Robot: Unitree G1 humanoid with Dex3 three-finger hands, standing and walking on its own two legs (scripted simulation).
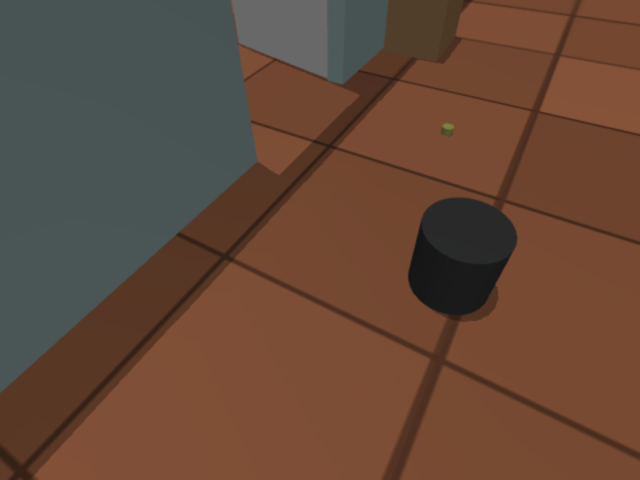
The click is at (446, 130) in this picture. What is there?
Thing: low tin
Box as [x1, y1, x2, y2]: [441, 123, 453, 135]
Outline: 443,124 441,133 445,135 451,134 453,126 448,123
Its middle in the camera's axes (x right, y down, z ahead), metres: +0.74 -0.62 +2.21
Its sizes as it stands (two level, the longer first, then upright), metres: 0.064 0.064 0.043
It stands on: the floor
